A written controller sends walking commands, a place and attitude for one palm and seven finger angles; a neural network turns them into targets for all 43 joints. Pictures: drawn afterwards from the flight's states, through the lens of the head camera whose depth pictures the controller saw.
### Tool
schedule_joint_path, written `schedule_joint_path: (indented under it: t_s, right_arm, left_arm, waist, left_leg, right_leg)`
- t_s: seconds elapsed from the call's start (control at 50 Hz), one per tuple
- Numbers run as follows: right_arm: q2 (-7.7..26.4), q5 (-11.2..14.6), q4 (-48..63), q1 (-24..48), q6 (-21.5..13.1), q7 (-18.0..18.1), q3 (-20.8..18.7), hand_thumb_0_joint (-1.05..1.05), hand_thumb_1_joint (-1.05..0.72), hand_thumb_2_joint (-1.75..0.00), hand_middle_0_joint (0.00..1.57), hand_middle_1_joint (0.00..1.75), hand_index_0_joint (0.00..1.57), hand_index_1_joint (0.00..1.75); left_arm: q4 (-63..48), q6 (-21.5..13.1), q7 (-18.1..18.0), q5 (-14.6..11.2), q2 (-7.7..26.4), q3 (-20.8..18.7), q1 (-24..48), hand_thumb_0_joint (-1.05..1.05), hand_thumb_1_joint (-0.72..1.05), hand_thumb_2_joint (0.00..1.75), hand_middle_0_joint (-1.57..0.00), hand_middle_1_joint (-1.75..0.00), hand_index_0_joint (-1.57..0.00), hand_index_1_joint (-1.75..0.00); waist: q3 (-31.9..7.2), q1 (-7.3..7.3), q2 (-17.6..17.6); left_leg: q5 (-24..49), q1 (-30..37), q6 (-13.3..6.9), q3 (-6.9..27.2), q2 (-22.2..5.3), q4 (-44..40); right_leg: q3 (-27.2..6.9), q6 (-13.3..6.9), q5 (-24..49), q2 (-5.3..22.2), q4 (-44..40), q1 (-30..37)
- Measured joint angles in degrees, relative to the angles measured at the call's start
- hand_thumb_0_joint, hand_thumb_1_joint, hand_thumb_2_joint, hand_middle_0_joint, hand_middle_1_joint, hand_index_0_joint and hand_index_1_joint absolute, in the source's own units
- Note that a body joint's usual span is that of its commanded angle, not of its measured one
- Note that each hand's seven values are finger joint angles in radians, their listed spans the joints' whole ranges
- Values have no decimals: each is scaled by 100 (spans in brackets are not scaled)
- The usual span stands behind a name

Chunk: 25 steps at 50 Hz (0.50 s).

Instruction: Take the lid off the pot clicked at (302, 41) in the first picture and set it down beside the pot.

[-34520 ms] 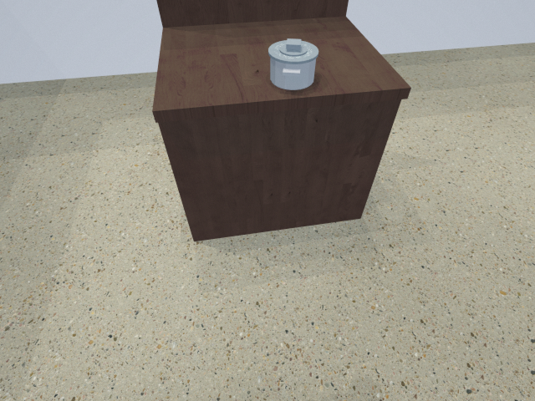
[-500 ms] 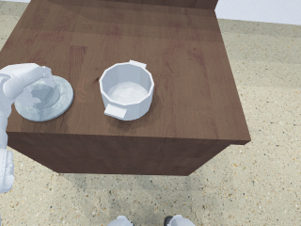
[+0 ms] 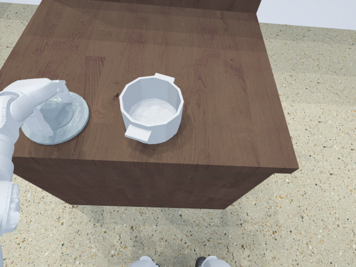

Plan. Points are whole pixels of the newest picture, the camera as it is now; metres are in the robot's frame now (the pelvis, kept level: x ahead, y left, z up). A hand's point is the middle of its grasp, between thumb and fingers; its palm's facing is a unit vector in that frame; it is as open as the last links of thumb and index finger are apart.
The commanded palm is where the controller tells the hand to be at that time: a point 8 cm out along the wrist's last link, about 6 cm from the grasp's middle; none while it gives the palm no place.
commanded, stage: open the fingers wide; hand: left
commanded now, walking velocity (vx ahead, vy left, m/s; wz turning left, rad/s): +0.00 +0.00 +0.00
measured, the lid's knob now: (52, 110) +0.47 +0.30 +0.00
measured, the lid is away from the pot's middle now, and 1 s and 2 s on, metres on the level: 0.24 0.24 0.24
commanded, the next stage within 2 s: raise the empty hand in 0.14 s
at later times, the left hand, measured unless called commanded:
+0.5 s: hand (39, 106) +0.45 +0.30 +0.05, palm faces -0.45 -0.10 -0.89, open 10.9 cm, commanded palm +0.47 +0.29 +0.12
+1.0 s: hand (27, 91) +0.45 +0.30 +0.10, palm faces -0.43 -0.09 -0.90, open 10.9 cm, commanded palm +0.46 +0.30 +0.17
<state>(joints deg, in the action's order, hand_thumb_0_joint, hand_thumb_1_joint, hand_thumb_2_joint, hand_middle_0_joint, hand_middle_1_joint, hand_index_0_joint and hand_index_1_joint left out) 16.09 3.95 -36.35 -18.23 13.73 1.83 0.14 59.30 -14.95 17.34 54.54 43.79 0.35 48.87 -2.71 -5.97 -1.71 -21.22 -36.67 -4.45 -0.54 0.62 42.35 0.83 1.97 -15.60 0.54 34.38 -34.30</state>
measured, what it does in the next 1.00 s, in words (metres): stands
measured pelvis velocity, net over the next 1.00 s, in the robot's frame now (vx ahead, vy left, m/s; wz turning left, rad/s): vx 0.01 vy -0.01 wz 0.02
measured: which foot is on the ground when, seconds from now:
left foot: down 0.00-1.00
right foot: down 0.00-1.00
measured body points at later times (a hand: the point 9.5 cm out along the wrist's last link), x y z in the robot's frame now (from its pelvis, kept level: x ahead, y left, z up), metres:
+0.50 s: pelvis +0.00 +0.00 +0.00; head +0.10 +0.01 +0.44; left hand +0.47 +0.30 +0.11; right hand +0.04 -0.28 -0.11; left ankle -0.02 +0.06 -0.72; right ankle +0.00 -0.16 -0.72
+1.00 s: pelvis +0.01 -0.01 +0.02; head +0.10 +0.00 +0.46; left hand +0.47 +0.30 +0.16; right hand +0.07 -0.28 -0.11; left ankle -0.02 +0.06 -0.72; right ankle +0.00 -0.17 -0.72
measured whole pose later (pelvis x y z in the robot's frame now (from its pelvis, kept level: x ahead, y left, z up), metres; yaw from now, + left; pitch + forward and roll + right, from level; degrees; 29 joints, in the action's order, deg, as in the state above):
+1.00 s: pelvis +0.01 -0.01 +0.02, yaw +1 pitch +11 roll -3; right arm 16.7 4.8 -35.9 -16.4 13.8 1.3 0.1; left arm 52.0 -11.3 23.4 51.6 44.7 0.8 49.6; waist -0.7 -4.9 -2.4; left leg -18.5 -26.7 -4.1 0.1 1.3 34.2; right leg 1.3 2.5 -13.4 1.1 26.7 -24.3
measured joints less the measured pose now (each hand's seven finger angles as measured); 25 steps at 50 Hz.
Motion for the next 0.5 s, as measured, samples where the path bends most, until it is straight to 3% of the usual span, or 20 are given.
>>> schedule_joint_path:
  t_s: [0.32, 0.42, 0.5]
  right_arm:
    - [21, -3, 31, 36, -36, 22, -18, 0, -90, -89, 20, 30, 21, 30]
    - [21, -6, -32, 25, -25, 36, -25, 0, -91, -89, 20, 30, 21, 30]
    - [-1, 30, -33, 24, -40, 5, -11, 0, -91, -89, 20, 30, 21, 30]
  left_arm:
    - [-138, 49, 94, 43, 36, 17, -54, 0, 8, 48, -31, -97, -31, -96]
    - [-383, -40, 106, -53, -27, -104, -141, 0, 8, 48, -31, -96, -32, -95]
    - [-212, 135, 56, -61, -1, 24, 23, 0, 7, 48, -31, -96, -32, -95]
  waist:
    - [53, 3, -4]
    - [65, 25, -35]
    - [38, 19, -25]
  left_leg:
    - [4, 38, 22, 42, -4, -21]
    - [31, 195, 18, 44, 11, -134]
    - [58, 282, 22, 41, 22, -218]
  right_leg:
    - [35, -13, -1, -8, -37, 58]
    - [36, -14, 28, 4, -151, 216]
    - [32, -12, 38, 13, -207, 291]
